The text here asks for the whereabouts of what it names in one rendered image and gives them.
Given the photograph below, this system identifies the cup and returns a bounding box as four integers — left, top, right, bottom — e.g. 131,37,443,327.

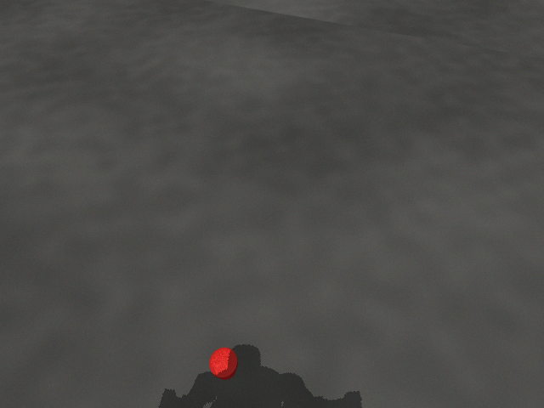
209,348,238,380

